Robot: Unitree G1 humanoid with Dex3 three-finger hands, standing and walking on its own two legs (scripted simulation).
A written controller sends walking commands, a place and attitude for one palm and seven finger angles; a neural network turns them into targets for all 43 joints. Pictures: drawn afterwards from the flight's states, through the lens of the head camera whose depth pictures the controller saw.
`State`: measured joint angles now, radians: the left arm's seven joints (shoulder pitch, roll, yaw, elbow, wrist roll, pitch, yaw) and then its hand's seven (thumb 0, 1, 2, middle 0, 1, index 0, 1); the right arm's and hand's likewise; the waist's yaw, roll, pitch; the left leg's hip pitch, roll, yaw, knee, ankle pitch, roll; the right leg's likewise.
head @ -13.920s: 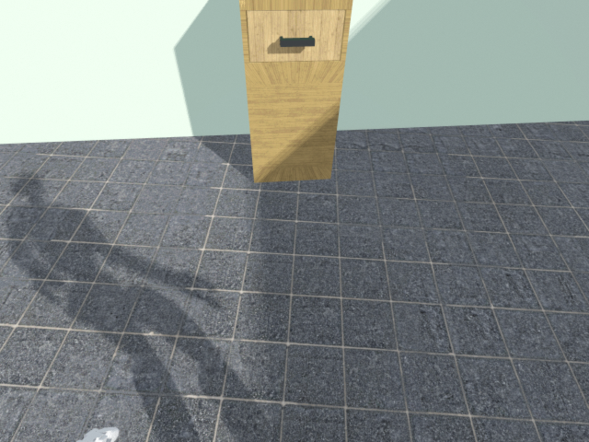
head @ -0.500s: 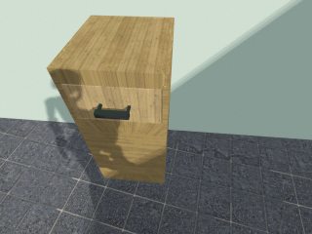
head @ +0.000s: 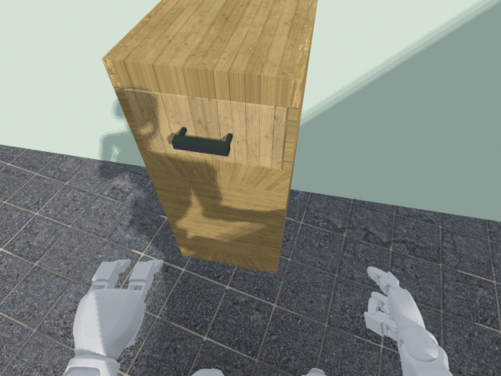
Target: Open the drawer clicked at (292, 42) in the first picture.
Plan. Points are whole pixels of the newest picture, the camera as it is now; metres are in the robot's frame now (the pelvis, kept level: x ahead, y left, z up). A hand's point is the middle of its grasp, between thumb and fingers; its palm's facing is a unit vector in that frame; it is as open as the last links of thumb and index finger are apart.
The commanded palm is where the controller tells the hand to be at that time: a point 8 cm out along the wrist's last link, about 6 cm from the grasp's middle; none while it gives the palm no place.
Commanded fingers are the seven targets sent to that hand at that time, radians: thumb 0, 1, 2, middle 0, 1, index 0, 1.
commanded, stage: raise the hand with hooked fingers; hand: left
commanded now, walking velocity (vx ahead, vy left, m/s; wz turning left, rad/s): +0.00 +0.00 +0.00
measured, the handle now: (203, 139) +0.57 +0.22 +0.00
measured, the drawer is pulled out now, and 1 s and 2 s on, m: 0.00 0.00 0.00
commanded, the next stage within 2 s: move the hooked fingers above the handle in 1.32 s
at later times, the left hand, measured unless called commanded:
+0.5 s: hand (121, 243) +0.27 +0.25 +0.06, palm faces +0.07 -0.10 -0.99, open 12.4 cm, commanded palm +0.25 +0.25 +0.13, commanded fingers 0.00 -0.38 0.35 -0.29 -1.12 -0.29 -1.12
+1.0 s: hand (119, 177) +0.34 +0.27 +0.13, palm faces +0.02 -0.06 -1.00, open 13.8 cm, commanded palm +0.31 +0.26 +0.18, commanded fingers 0.00 -0.50 0.30 -0.30 -1.20 -0.30 -1.20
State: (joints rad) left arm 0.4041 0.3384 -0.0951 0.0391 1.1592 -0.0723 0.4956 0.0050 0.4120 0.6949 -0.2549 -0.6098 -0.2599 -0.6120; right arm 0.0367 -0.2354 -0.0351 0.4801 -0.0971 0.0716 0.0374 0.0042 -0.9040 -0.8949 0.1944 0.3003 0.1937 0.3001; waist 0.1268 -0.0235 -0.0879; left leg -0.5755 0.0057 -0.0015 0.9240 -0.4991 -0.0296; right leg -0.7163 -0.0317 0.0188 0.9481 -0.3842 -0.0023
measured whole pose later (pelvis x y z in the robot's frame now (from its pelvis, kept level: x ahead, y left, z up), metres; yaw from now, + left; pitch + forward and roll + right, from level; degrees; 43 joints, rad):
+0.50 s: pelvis +0.01 +0.02 +0.03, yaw +0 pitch +5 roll +1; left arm 0.22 0.40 -0.03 -0.01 1.02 -0.06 0.34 0.00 -0.16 0.45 -0.29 -0.98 -0.30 -0.99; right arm 0.20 -0.28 -0.05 0.61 -0.06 0.07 -0.02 0.01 -0.90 -0.89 0.20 0.30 0.20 0.30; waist 0.05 0.04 -0.03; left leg -0.39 -0.01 0.00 0.72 -0.42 0.00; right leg -0.51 -0.04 0.02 0.72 -0.30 0.03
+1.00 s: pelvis +0.04 +0.02 +0.05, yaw +1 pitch +3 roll +0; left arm -0.11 0.47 -0.04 0.10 0.96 0.00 0.06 0.00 -0.48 0.31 -0.32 -1.20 -0.32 -1.20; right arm 0.12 -0.23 0.01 0.61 -0.02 0.11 -0.03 0.00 -0.90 -0.89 0.20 0.30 0.20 0.30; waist 0.08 0.07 -0.02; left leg -0.22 0.00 -0.02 0.52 -0.35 -0.01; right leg -0.34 -0.04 -0.01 0.53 -0.25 0.02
